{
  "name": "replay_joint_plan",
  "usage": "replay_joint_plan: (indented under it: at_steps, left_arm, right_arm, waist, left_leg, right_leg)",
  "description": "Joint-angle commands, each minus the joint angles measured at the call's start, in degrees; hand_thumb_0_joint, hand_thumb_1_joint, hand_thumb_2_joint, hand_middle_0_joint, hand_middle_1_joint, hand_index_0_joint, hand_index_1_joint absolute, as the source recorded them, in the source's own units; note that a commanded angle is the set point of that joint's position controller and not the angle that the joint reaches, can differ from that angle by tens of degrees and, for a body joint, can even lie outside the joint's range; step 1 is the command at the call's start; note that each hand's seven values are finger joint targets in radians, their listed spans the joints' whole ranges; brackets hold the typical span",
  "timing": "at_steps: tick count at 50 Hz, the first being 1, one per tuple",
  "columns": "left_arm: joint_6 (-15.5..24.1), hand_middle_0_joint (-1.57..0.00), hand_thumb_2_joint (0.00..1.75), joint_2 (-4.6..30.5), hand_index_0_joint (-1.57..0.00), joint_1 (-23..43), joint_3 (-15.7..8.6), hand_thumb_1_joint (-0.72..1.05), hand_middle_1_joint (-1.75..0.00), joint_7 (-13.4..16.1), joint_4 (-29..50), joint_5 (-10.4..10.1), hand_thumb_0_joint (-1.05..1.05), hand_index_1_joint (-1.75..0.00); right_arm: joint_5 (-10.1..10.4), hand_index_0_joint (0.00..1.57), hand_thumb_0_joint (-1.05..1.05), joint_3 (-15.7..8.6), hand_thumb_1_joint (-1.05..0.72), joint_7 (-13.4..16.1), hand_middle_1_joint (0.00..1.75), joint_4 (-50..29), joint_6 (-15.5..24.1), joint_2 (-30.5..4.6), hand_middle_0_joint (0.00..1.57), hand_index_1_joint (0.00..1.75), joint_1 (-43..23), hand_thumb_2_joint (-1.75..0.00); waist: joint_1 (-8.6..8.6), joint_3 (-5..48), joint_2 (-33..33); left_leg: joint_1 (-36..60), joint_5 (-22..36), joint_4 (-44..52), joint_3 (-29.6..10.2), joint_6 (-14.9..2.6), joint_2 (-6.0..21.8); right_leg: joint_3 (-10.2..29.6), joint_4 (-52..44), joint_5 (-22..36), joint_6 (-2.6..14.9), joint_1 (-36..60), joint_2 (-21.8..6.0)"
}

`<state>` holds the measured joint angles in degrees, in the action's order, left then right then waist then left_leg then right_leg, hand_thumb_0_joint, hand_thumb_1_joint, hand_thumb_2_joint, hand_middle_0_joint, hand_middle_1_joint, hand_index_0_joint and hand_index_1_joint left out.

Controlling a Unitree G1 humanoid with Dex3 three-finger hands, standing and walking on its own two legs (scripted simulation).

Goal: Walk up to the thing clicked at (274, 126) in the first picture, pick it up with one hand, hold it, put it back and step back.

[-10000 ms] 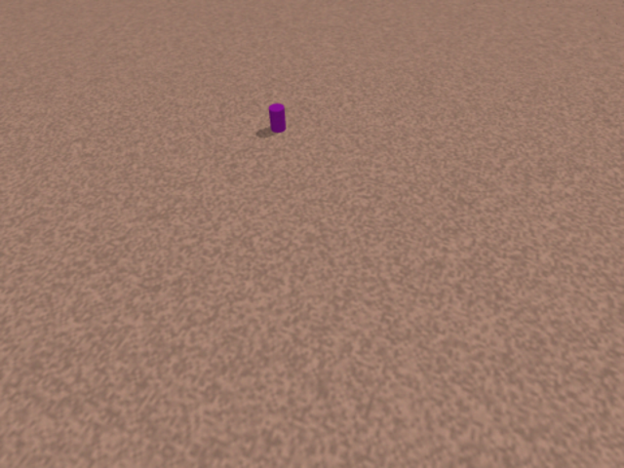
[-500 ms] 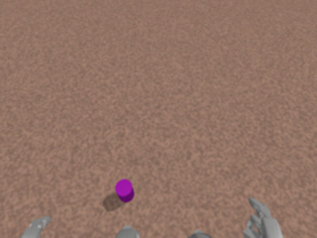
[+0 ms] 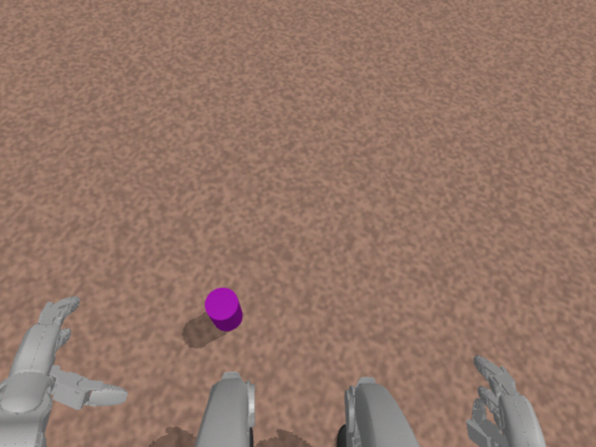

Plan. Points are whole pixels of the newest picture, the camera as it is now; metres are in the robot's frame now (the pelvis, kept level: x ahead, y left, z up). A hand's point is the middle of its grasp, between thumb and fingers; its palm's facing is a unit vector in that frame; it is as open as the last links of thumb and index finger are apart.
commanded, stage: go down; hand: left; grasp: from the side
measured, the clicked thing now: (224, 310) +0.45 +0.19 -0.57
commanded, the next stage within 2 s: approach in 1.32 s
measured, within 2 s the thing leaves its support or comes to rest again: neither
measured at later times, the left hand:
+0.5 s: hand (95, 320) +0.33 +0.34 -0.18, palm faces +0.07 -0.93 -0.37, open 16.5 cm
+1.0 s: hand (99, 310) +0.35 +0.36 -0.22, palm faces +0.09 -0.96 -0.28, open 16.5 cm
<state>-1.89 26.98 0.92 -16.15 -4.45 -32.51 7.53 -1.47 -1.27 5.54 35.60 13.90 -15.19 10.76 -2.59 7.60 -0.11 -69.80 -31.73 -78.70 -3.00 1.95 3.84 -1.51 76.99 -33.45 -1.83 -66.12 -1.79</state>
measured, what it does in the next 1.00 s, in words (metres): lowers itself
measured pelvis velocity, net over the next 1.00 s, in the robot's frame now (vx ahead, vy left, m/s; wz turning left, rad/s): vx -0.05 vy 0.00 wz -0.07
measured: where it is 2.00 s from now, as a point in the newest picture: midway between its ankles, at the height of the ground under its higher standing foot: outside the picture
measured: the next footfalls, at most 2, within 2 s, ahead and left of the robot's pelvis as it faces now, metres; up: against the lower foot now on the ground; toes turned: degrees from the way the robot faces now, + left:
none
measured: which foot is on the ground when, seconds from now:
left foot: down 0.00-1.00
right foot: down 0.00-1.00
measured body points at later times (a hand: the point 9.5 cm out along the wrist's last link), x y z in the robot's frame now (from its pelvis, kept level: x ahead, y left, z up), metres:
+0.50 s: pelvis -0.03 +0.00 -0.13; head +0.16 +0.02 +0.28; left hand +0.32 +0.39 -0.15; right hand +0.11 -0.28 -0.25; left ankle +0.05 +0.14 -0.60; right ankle +0.03 -0.14 -0.60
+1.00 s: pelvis -0.05 +0.00 -0.20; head +0.15 +0.04 +0.20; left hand +0.35 +0.41 -0.20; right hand +0.08 -0.29 -0.31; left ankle +0.04 +0.14 -0.60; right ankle +0.03 -0.14 -0.60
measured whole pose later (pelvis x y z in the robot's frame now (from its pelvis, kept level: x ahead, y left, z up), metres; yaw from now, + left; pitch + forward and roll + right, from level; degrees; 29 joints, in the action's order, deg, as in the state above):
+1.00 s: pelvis -0.05 +0.00 -0.20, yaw -4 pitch +32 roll -5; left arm 22.3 44.8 29.8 -39.2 -29.9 -56.3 -1.7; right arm -3.2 2.6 0.2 38.9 5.0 -19.1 6.0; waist -4.1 6.7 -1.1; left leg -114.1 -37.7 -119.2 -8.3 3.1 3.2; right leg -2.1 117.1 -40.0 -1.8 -109.4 -0.3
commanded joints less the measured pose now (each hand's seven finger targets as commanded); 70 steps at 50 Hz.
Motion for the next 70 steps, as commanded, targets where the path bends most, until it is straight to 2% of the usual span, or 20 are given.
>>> replay_joint_plan:
  at_steps: [1, 4, 5, 8, 9, 11, 14, 15, 17, 18, 20, 22, 27, 28, 38, 40, 43, 52, 56, 70]
  left_arm:
    - [8.77, -0.04, 0.27, 17.0, -0.03, 6.03, -9.56, -0.51, -0.25, -0.91, 0.24, 0.41, 0.0, -0.25]
    - [12.44, -0.04, 0.23, 20.74, -0.03, 7.44, -13.88, -0.48, -0.21, -3.53, -3.45, -1.19, 0.0, -0.21]
    - [13.64, -0.03, 0.23, 19.66, -0.03, 7.85, -13.77, -0.48, -0.21, -4.89, -5.04, -1.88, 0.0, -0.21]
    - [17.78, -0.03, 0.24, 23.33, -0.03, 12.37, -16.79, -0.46, -0.22, -7.95, -5.08, -3.4, 0.0, -0.21]
    - [18.97, -0.03, 0.23, 21.71, -0.03, 14.95, -15.58, -0.46, -0.21, -9.18, -5.73, -3.76, 0.0, -0.21]
    - [21.35, -0.01, 0.24, 25.6, -0.02, 18.63, -18.14, -0.41, -0.21, -10.77, -4.5, -4.92, 0.0, -0.2]
    - [23.72, 0.0, 0.25, 25.35, 0.0, 22.31, -17.6, -0.38, -0.2, -13.14, -7.16, -5.79, 0.0, -0.19]
    - [24.54, 0.0, 0.24, 26.47, -0.01, 25.23, -17.96, -0.38, -0.19, -13.81, -6.17, -6.15, 0.0, -0.18]
    - [25.43, 0.0, 0.23, 29.85, 0.0, 27.18, -19.91, -0.35, -0.18, -14.58, -7.63, -6.66, 0.0, -0.17]
    - [25.74, 0.0, 0.22, 28.63, 0.0, 27.69, -19.09, -0.36, -0.17, -15.26, -8.46, -6.57, 0.0, -0.16]
    - [26.17, 0.0, 0.22, 32.38, 0.0, 29.47, -21.52, -0.31, -0.16, -15.88, -8.16, -7.23, 0.0, -0.15]
    - [26.05, 0.0, 0.22, 31.73, 0.0, 28.7, -21.36, -0.32, -0.17, -16.77, -10.33, -7.62, 0.0, -0.15]
    - [26.12, 0.0, 0.21, 35.93, 0.0, 29.7, -24.44, -0.29, -0.16, -18.56, -10.5, -8.56, 0.0, -0.14]
    - [25.92, 0.0, 0.22, 35.12, 0.0, 28.85, -24.69, -0.29, -0.15, -18.74, -11.54, -8.94, 0.0, -0.13]
    - [26.82, 0.0, 0.2, 35.79, 0.0, 34.18, -25.07, -0.31, -0.14, -22.99, -12.58, -10.36, 0.0, -0.12]
    - [27.41, 0.0, 0.2, 38.08, 0.0, 36.83, -26.16, -0.31, -0.14, -23.46, -11.21, -10.74, 0.0, -0.12]
    - [27.74, 0.0, 0.19, 38.31, 0.0, 37.49, -26.52, -0.34, -0.14, -24.11, -13.1, -11.1, 0.0, -0.12]
    - [27.67, 0.0, 0.19, 42.85, 0.0, 40.31, -29.09, -0.37, -0.14, -26.23, -14.24, -11.95, 0.0, -0.12]
    - [27.62, 0.0, 0.2, 45.42, 0.0, 42.02, -30.02, -0.36, -0.14, -26.76, -14.06, -11.93, 0.0, -0.13]
    - [27.24, 0.0, 0.19, 45.71, 0.0, 43.74, -30.58, -0.39, -0.15, -29.24, -16.12, -12.96, 0.0, -0.13]
  right_arm:
    - [0.56, 0.2, 0.0, -4.02, -0.9, -0.84, 0.3, -5.12, 0.81, -9.56, 0.2, 0.3, 1.77, -0.9]
    - [0.62, 0.2, 0.0, -4.07, -0.89, -2.09, 0.3, -5.12, -1.16, -10.19, 0.2, 0.3, 1.61, -0.9]
    - [0.66, 0.2, 0.0, -4.35, -0.88, -2.32, 0.3, -5.15, -1.81, -10.48, 0.2, 0.3, 1.35, -0.9]
    - [0.37, 0.2, 0.0, -4.48, -0.87, -2.96, 0.3, -5.11, -3.09, -11.34, 0.2, 0.3, 1.2, -0.89]
    - [0.35, 0.2, 0.0, -4.57, -0.87, -3.17, 0.3, -4.91, -3.53, -11.44, 0.2, 0.3, 1.33, -0.89]
    - [0.31, 0.2, 0.0, -4.49, -0.86, -3.36, 0.3, -4.47, -4.01, -12.09, 0.2, 0.3, 1.7, -0.89]
    - [-0.14, 0.2, 0.0, -3.91, -0.86, -3.51, 0.3, -3.1, -4.81, -12.03, 0.2, 0.3, 2.33, -0.89]
    - [-0.19, 0.2, 0.0, -3.88, -0.86, -3.51, 0.3, -3.1, -4.95, -12.08, 0.2, 0.3, 2.42, -0.89]
    - [-0.33, 0.2, 0.0, -3.47, -0.85, -3.54, 0.3, -2.32, -5.41, -12.58, 0.2, 0.3, 2.68, -0.89]
    - [-0.41, 0.2, 0.0, -3.43, -0.86, -3.62, 0.3, -1.76, -5.65, -12.83, 0.2, 0.3, 2.9, -0.89]
    - [-0.57, 0.2, 0.0, -2.97, -0.86, -3.6, 0.3, -1.72, -6.06, -13.05, 0.2, 0.3, 2.99, -0.89]
    - [-0.51, 0.2, 0.0, -2.64, -0.86, -3.74, 0.3, -1.83, -6.31, -13.23, 0.2, 0.3, 2.09, -0.89]
    - [-0.39, 0.2, 0.0, -1.83, -0.86, -3.84, 0.3, -1.39, -7.05, -14.05, 0.2, 0.3, 2.12, -0.89]
    - [-0.31, 0.2, 0.0, -1.64, -0.87, -3.97, 0.3, -1.23, -7.15, -13.9, 0.2, 0.3, 2.09, -0.89]
    - [-0.74, 0.2, 0.0, -1.37, -0.88, -4.47, 0.3, -0.37, -7.38, -15.23, 0.2, 0.3, 2.18, -0.9]
    - [-0.82, 0.2, 0.0, -1.2, -0.88, -4.48, 0.3, -0.47, -7.38, -15.71, 0.2, 0.3, 1.83, -0.9]
    - [-1.0, 0.2, 0.0, -0.75, -0.88, -4.59, 0.3, -0.05, -7.42, -15.46, 0.2, 0.3, 2.09, -0.9]
    - [-1.59, 0.2, 0.0, 0.07, -0.88, -4.53, 0.3, 0.31, -7.44, -16.08, 0.2, 0.3, 2.27, -0.9]
    - [-1.5, 0.2, 0.0, 0.39, -0.88, -4.53, 0.3, -0.04, -7.43, -16.4, 0.2, 0.3, 2.07, -0.9]
    - [-1.64, 0.2, 0.0, 0.98, -0.89, -4.59, 0.3, 0.85, -6.91, -16.91, 0.2, 0.3, 3.29, -0.9]
  waist:
    - [1.87, 22.61, 5.58]
    - [3.64, 26.66, 6.5]
    - [2.96, 27.16, 5.87]
    - [3.2, 28.07, 6.77]
    - [1.72, 28.48, 6.46]
    - [1.79, 30.21, 7.26]
    - [0.55, 31.68, 6.01]
    - [0.1, 31.52, 6.17]
    - [0.85, 31.43, 6.76]
    - [0.54, 31.8, 8.09]
    - [1.1, 34.13, 7.61]
    - [1.01, 32.45, 6.82]
    - [2.19, 33.76, 9.21]
    - [2.01, 34.88, 8.17]
    - [0.52, 32.9, 11.18]
    - [0.68, 32.98, 12.48]
    - [0.38, 31.58, 11.05]
    - [0.5, 34.44, 11.21]
    - [0.62, 33.3, 11.55]
    - [-0.39, 32.88, 11.46]
  left_leg:
    - [10.82, 11.75, 5.24, 1.61, -2.53, -2.18]
    - [7.96, 13.65, 2.13, 1.39, -2.59, -2.09]
    - [7.57, 13.99, 0.59, 1.06, -2.73, -1.86]
    - [4.5, 14.29, -2.85, 0.7, -2.87, -1.81]
    - [4.37, 13.59, -4.08, 0.28, -3.01, -1.62]
    - [3.71, 11.06, -5.14, -0.27, -2.99, -1.54]
    - [0.21, 10.69, -8.97, 0.03, -3.39, -1.62]
    - [-1.82, 7.29, -9.73, 0.25, -3.48, -1.74]
    - [-3.79, 4.22, -10.51, 0.24, -3.24, -1.55]
    - [-2.58, 3.76, -10.62, -0.44, -3.04, -1.41]
    - [-4.74, 4.51, -12.81, 0.3, -3.19, -1.64]
    - [-6.92, 1.87, -13.42, 0.08, -3.18, -1.63]
    - [-7.83, 3.55, -15.55, -0.6, -3.02, -1.57]
    - [-7.79, 5.61, -16.38, -0.72, -3.11, -1.5]
    - [-10.35, 5.01, -20.94, -1.81, -2.88, -0.94]
    - [-10.91, 3.3, -21.54, -2.1, -2.75, -0.9]
    - [-14.96, 0.53, -22.89, -1.48, -2.93, -0.95]
    - [-19.02, 1.4, -28.35, 0.35, -3.3, -1.37]
    - [-21.23, -1.52, -28.45, -0.09, -3.22, -1.25]
    - [-24.11, -0.61, -32.48, 0.2, -3.3, -1.3]
  right_leg:
    - [-0.21, -4.26, 11.52, 3.31, 2.92, 1.92]
    - [-0.27, 0.01, 12.37, 3.57, 0.75, 1.8]
    - [-0.54, 1.39, 12.3, 3.6, -1.62, 1.94]
    - [-0.72, 4.86, 12.3, 3.56, -5.39, 1.9]
    - [-0.81, 5.77, 11.75, 3.55, -7.7, 2.01]
    - [-0.67, 7.27, 9.75, 3.49, -9.6, 1.89]
    - [-0.48, 9.29, 9.76, 3.24, -11.56, 1.9]
    - [0.13, 9.03, 7.02, 3.2, -12.42, 1.86]
    - [0.64, 9.9, 4.22, 3.21, -13.65, 1.77]
    - [-0.06, 11.37, 3.92, 3.46, -16.39, 1.84]
    - [0.56, 11.67, 4.17, 3.26, -14.69, 1.76]
    - [0.28, 12.36, 1.99, 3.27, -16.43, 1.82]
    - [-1.09, 16.35, 3.31, 3.64, -19.13, 2.07]
    - [-1.51, 17.23, 4.96, 3.59, -18.99, 2.16]
    - [-2.82, 23.3, 4.49, 3.94, -27.14, 2.37]
    - [-2.9, 24.59, 3.44, 3.99, -28.77, 2.3]
    - [-3.08, 25.51, 1.7, 3.9, -29.07, 2.46]
    - [-2.9, 28.14, 1.99, 3.7, -29.19, 2.64]
    - [-3.54, 29.68, -0.43, 3.79, -30.9, 2.87]
    - [-4.32, 33.11, 0.44, 3.86, -33.74, 3.2]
